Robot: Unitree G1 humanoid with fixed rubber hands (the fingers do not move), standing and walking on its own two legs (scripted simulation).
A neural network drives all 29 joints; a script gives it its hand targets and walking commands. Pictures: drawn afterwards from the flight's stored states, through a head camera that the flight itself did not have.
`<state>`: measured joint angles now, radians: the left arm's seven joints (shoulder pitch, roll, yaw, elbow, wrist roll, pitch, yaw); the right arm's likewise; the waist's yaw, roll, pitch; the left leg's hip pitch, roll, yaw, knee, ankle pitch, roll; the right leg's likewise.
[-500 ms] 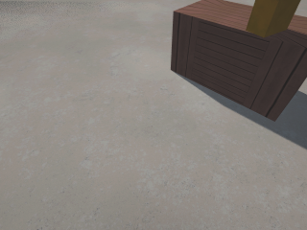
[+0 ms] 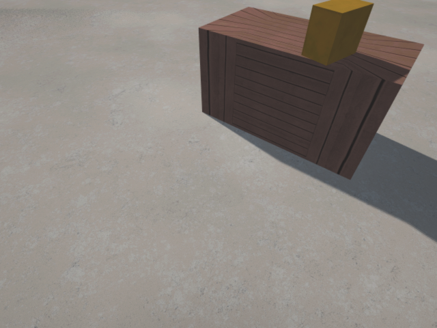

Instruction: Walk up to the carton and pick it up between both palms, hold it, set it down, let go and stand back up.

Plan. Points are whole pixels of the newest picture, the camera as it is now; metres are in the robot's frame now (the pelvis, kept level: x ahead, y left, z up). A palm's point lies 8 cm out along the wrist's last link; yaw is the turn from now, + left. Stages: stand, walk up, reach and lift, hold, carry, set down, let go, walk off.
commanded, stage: walk up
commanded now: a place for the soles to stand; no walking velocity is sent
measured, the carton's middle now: (335, 30) +1.46 -0.57 +0.00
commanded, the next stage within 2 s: none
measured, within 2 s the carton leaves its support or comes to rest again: neither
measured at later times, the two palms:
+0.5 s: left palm (137, 269) +0.29 +0.21 -0.12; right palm (426, 299) +0.23 -0.40 -0.11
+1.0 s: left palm (181, 182) +0.55 +0.14 -0.12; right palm (417, 252) +0.34 -0.45 -0.13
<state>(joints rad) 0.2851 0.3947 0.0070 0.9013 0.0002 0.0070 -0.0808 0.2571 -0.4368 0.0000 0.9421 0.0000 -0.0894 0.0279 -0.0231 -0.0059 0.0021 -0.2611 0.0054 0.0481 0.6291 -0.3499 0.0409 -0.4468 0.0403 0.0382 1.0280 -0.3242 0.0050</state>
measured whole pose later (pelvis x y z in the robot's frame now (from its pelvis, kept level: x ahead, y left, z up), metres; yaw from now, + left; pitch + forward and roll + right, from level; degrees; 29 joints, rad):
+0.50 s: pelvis +0.18 -0.07 -0.02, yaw -8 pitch -5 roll -1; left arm 0.26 0.38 0.01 0.85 0.00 -0.03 -0.07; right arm 0.16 -0.44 0.00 0.94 0.00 -0.08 0.04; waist -0.01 0.03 0.08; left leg -0.38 0.04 0.08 0.93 -0.54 0.04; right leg -0.31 0.03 0.03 0.75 -0.36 0.00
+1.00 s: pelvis +0.39 -0.14 -0.02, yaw -12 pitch -2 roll +0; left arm 0.23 0.41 0.01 0.82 0.00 -0.04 -0.07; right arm 0.31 -0.42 0.00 0.94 0.00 -0.08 0.02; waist -0.03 0.01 0.06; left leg -0.11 0.08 0.12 0.84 -0.56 0.01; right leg -0.50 0.01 0.01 0.73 -0.18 -0.01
